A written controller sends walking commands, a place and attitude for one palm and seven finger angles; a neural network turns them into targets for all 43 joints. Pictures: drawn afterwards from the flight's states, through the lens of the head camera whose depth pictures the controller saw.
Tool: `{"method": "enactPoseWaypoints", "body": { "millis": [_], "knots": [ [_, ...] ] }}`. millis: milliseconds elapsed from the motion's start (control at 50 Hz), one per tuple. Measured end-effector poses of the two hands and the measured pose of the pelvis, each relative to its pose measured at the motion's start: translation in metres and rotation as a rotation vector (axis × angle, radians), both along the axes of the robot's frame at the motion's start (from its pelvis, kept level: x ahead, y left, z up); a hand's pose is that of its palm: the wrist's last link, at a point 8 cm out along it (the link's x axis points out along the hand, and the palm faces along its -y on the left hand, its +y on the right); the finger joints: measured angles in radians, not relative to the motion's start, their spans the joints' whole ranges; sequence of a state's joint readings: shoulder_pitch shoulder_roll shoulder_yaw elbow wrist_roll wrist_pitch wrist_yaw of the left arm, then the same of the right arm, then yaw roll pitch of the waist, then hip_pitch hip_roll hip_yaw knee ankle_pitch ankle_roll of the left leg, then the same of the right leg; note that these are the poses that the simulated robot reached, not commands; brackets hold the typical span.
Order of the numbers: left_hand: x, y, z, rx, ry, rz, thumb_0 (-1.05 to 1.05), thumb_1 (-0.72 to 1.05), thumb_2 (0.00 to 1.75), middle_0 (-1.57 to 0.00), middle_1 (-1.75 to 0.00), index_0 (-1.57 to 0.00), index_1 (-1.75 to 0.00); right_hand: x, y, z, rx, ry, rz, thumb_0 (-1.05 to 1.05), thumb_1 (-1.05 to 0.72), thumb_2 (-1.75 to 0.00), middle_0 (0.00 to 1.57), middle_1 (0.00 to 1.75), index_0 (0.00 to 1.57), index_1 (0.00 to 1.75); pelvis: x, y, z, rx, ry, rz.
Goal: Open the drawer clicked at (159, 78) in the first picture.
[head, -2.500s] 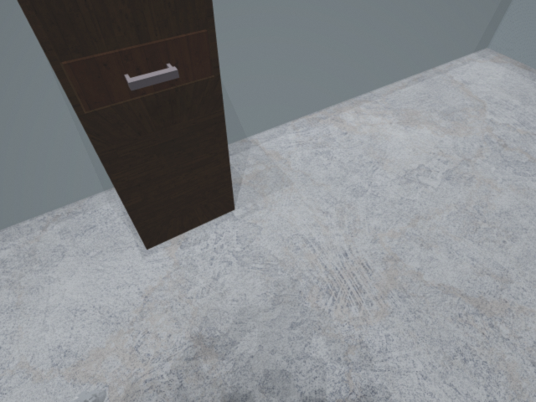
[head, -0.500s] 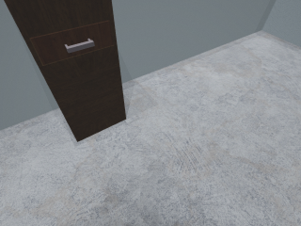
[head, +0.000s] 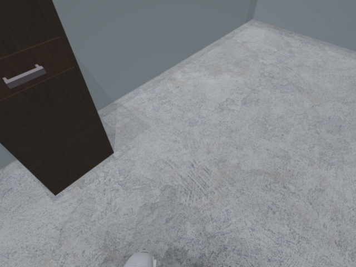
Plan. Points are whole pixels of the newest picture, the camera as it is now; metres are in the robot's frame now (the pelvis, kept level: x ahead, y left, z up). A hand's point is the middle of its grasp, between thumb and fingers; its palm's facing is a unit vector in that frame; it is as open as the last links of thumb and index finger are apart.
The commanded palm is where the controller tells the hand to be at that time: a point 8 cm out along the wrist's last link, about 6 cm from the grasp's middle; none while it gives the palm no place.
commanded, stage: walk to a spot facing it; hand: left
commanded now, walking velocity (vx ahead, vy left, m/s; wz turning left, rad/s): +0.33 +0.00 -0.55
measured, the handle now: (24, 74) +0.71 +0.67 +0.00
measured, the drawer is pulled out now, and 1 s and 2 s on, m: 0.00 0.00 0.00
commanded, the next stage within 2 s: none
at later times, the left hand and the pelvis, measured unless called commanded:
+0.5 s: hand (110, 197) +0.33 +0.25 -0.17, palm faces -0.29 -0.94 -0.20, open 7.4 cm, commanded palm none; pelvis +0.18 +0.08 +0.00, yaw -19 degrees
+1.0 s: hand (164, 146) +0.55 +0.11 -0.18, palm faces -0.57 -0.78 -0.23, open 7.3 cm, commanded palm none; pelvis +0.36 +0.00 -0.02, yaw -36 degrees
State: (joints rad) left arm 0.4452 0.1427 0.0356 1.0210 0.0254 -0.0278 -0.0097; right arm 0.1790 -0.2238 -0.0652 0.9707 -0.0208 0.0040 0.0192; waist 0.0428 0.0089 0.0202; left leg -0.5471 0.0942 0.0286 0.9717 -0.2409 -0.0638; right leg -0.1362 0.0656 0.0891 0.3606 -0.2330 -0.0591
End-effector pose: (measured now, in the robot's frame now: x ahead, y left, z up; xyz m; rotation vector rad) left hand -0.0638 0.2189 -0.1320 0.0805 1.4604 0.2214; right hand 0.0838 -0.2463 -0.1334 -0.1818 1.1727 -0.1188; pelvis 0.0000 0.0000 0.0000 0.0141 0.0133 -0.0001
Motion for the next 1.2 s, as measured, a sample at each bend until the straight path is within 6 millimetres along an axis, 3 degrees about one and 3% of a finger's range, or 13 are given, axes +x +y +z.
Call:
{"method": "enactPoseWaypoints", "body": {
  "millis": [120,220,300,400,500,600,740,780,840,920,1020,1120,1200],
  "knots": [
    [0.04,0.034,-0.009,0.0,0.009,-0.03,0.01,0.9,0.9,-0.2,-0.3,-0.2,-0.3,0.051,0.025,0.008,-0.019,-0.061,-0.018,0.01,-0.91,-0.9,0.2,0.3,0.2,0.3,0.037,0.026,-0.004,-0.019,0.008,-0.055],
    [0.098,0.078,-0.034,-0.006,0.016,-0.088,0.01,0.9,0.9,-0.2,-0.3,-0.2,-0.3,0.096,0.053,0.009,-0.058,-0.17,-0.052,0.01,-0.91,-0.9,0.2,0.3,0.2,0.3,0.075,0.057,-0.021,-0.034,0.005,-0.124],
    [0.177,0.105,-0.034,0.0,-0.032,-0.197,0.01,0.9,0.9,-0.2,-0.3,-0.2,-0.3,0.087,0.07,0.015,-0.064,-0.158,-0.142,0.01,-0.91,-0.9,0.21,0.3,0.2,0.3,0.101,0.07,-0.015,-0.036,-0.009,-0.199],
    [0.295,0.111,-0.018,0.003,-0.176,-0.322,0.01,0.91,0.9,-0.2,-0.3,-0.19,-0.3,0.045,0.086,0.015,-0.065,-0.014,-0.296,0.0,-0.92,-0.9,0.21,0.3,0.2,0.3,0.138,0.079,-0.004,-0.042,0.0,-0.273],
    [0.399,0.085,-0.01,-0.016,-0.268,-0.448,0.01,0.91,0.9,-0.19,-0.3,-0.19,-0.3,-0.003,0.103,0.011,-0.054,0.165,-0.438,0.0,-0.93,-0.9,0.21,0.3,0.2,0.3,0.176,0.08,-0.003,-0.042,0.005,-0.338],
    [0.488,0.029,-0.012,-0.071,-0.315,-0.575,0.01,0.91,0.9,-0.19,-0.3,-0.19,-0.3,-0.037,0.13,0.011,-0.006,0.344,-0.562,0.01,-0.92,-0.9,0.2,0.3,0.2,0.3,0.215,0.069,-0.007,-0.043,0.006,-0.395],
    [0.588,-0.077,-0.027,-0.154,-0.387,-0.74,0.01,0.91,0.9,-0.19,-0.3,-0.19,-0.3,-0.034,0.154,0.001,0.112,0.526,-0.707,0.01,-0.91,-0.9,0.2,0.3,0.2,0.3,0.277,0.029,-0.028,-0.039,0.014,-0.477],
    [0.606,-0.095,-0.033,-0.16,-0.415,-0.752,0.0,0.91,0.9,-0.2,-0.3,-0.2,-0.3,-0.018,0.147,-0.009,0.138,0.533,-0.732,0.01,-0.91,-0.9,0.2,0.3,0.2,0.3,0.294,0.016,-0.036,-0.032,0.011,-0.494],
    [0.614,-0.102,-0.034,-0.144,-0.385,-0.761,0.0,0.91,0.9,-0.2,-0.3,-0.2,-0.3,0.031,0.117,-0.02,0.117,0.436,-0.744,0.01,-0.91,-0.9,0.21,0.3,0.2,0.3,0.312,0.006,-0.033,-0.042,-0.006,-0.531],
    [0.616,-0.088,-0.028,-0.083,-0.287,-0.779,0.0,0.91,0.9,-0.2,-0.3,-0.2,-0.3,0.121,0.06,-0.023,0.049,0.2,-0.726,0.01,-0.91,-0.9,0.21,0.3,0.2,0.3,0.337,0.0,-0.022,-0.035,-0.004,-0.584],
    [0.641,-0.06,-0.017,-0.006,-0.236,-0.784,0.0,0.92,0.9,-0.2,-0.3,-0.2,-0.3,0.224,0.009,-0.011,-0.017,-0.054,-0.686,0.01,-0.91,-0.9,0.2,0.3,0.2,0.3,0.368,0.003,-0.017,-0.024,0.008,-0.643],
    [0.679,-0.04,-0.02,0.006,-0.234,-0.774,0.0,0.91,0.9,-0.2,-0.3,-0.2,-0.3,0.291,-0.01,0.002,-0.072,-0.164,-0.652,0.0,-0.91,-0.9,0.2,0.3,0.2,0.3,0.406,0.012,-0.02,-0.027,0.013,-0.693],
    [0.712,-0.031,-0.032,-0.003,-0.232,-0.772,0.0,0.91,0.9,-0.2,-0.3,-0.2,-0.3,0.316,-0.007,0.008,-0.118,-0.178,-0.65,0.0,-0.91,-0.9,0.2,0.3,0.2,0.3,0.435,0.019,-0.026,-0.031,0.009,-0.747]
  ]
}}
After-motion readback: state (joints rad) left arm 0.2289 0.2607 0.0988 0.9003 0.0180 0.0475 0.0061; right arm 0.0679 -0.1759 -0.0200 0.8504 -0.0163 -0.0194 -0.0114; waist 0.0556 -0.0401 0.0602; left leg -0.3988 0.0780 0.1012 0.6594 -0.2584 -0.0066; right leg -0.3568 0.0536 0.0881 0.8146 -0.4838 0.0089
